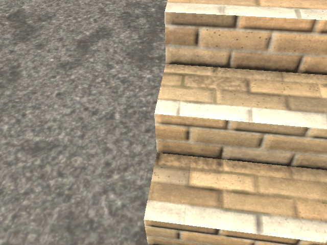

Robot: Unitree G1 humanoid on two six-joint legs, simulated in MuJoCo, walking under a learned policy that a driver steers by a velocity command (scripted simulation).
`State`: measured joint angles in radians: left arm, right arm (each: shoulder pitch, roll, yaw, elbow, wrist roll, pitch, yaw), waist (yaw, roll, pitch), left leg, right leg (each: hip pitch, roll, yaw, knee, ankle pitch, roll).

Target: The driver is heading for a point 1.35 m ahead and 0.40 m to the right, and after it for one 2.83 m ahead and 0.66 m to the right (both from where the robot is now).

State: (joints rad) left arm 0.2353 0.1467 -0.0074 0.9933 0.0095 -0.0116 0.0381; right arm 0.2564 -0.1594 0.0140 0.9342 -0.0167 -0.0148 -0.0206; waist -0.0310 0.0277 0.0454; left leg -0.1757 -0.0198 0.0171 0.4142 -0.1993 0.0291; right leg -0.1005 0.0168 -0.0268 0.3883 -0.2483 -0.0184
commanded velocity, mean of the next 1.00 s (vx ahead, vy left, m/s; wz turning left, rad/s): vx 0.12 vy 0.00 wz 0.00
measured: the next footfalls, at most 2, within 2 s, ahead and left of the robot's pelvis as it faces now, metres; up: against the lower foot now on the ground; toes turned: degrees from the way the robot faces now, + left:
right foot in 1.36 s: +0.33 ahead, -0.05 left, +0.20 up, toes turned -4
left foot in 1.98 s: +0.47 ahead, +0.21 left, +0.00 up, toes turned -9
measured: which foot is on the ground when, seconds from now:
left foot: down 0.00-1.00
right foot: down 0.00-0.96, up 0.98-1.00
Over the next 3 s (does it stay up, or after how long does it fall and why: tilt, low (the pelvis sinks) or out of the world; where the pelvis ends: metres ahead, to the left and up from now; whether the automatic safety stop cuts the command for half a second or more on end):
stays up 0.11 0.29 -0.01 its command is cut before an obstacle after 1.7 s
